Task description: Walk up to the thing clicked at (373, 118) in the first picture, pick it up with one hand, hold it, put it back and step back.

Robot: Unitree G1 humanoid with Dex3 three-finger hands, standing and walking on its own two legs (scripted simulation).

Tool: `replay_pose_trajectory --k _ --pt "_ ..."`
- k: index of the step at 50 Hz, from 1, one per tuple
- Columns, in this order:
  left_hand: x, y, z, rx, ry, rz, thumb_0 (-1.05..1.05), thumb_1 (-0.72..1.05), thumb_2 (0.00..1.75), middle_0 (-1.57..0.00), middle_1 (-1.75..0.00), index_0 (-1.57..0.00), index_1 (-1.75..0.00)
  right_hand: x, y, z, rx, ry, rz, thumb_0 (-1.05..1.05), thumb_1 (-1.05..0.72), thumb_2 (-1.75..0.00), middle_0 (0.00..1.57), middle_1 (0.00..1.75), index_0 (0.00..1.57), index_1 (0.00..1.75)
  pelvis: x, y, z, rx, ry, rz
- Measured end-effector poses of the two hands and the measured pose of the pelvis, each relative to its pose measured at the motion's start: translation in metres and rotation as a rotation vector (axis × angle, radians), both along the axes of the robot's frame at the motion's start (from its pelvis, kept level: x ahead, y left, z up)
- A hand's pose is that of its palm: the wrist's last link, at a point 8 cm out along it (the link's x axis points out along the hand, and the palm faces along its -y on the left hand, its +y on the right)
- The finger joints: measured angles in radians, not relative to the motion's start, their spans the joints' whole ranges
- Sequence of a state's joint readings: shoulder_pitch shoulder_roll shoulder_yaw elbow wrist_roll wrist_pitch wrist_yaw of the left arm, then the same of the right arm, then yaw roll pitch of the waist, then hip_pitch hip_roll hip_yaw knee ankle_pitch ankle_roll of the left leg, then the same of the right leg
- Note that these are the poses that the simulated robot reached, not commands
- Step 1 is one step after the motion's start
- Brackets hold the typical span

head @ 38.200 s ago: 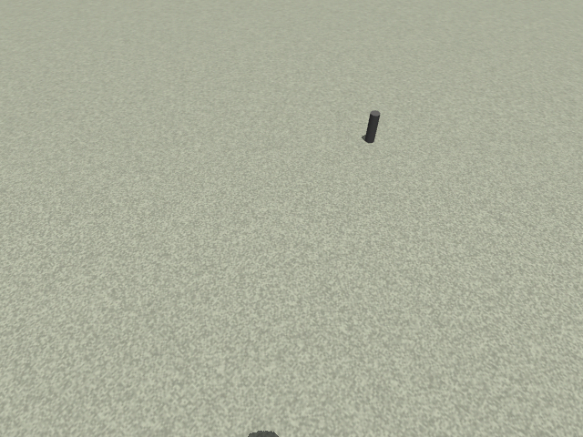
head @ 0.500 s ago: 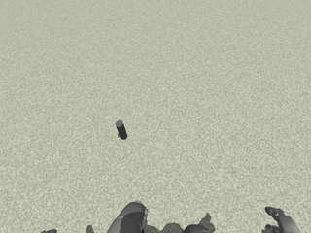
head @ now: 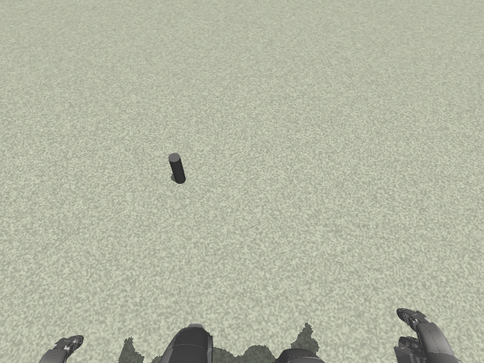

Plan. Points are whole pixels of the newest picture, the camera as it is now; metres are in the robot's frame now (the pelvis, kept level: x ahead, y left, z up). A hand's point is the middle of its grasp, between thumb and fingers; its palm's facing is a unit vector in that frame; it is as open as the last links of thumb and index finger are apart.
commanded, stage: step back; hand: left
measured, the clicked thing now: (177, 169) +0.91 +0.32 -0.66
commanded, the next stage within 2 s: stand in 1.32 s
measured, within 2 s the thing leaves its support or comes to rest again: neither
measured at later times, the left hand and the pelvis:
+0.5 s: hand out of the picture -0.09 +0.29 -0.13, palm faces +0.10 -0.89 -0.44, open 7.4 cm; pelvis -0.14 -0.01 +0.01, yaw +7 degrees
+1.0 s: hand out of the picture -0.08 +0.29 -0.14, palm faces +0.06 -0.93 -0.36, open 7.4 cm; pelvis -0.12 +0.01 +0.01, yaw +4 degrees
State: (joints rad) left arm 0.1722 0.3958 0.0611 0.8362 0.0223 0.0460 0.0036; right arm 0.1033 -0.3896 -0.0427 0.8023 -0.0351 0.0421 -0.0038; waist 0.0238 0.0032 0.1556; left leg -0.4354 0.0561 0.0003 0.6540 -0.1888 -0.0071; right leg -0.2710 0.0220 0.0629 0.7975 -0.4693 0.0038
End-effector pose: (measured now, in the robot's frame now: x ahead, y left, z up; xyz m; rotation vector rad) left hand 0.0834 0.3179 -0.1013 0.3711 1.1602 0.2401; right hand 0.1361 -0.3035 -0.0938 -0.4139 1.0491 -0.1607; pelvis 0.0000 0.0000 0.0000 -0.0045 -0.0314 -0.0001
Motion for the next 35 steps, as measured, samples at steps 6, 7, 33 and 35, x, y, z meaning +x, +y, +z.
replay_pose_trajectory --k 6,7,33,35 --pt "-0.073 -0.022 0.010 0.020 0.047 0.026 0.01 0.90 0.90 -0.21 -0.30 -0.21 -0.30 -0.046 -0.023 -0.010 0.024 0.031 -0.041 0.01 -0.90 -0.90 0.20 0.30 0.21 0.30 -0.042 -0.018 0.003 0.020 -0.013 0.001" --pt "-0.083 -0.024 0.014 0.026 0.055 0.033 0.01 0.90 0.90 -0.21 -0.30 -0.21 -0.30 -0.055 -0.024 -0.010 0.028 0.043 -0.043 0.01 -0.91 -0.90 0.20 0.30 0.21 0.30 -0.047 -0.019 0.006 0.030 -0.010 0.005" --pt "-0.211 -0.012 0.004 -0.015 0.048 0.129 0.01 0.90 0.90 -0.20 -0.30 -0.21 -0.30 -0.183 -0.002 -0.016 0.055 0.140 0.001 0.01 -0.90 -0.90 0.21 0.30 0.21 0.30 -0.139 -0.013 0.008 -0.014 -0.027 0.097" --pt "-0.214 -0.017 0.004 -0.028 0.041 0.128 0.01 0.90 0.90 -0.21 -0.30 -0.21 -0.30 -0.177 -0.001 -0.014 0.054 0.134 0.008 0.01 -0.90 -0.90 0.21 0.30 0.21 0.30 -0.139 -0.013 0.009 -0.006 -0.021 0.096"
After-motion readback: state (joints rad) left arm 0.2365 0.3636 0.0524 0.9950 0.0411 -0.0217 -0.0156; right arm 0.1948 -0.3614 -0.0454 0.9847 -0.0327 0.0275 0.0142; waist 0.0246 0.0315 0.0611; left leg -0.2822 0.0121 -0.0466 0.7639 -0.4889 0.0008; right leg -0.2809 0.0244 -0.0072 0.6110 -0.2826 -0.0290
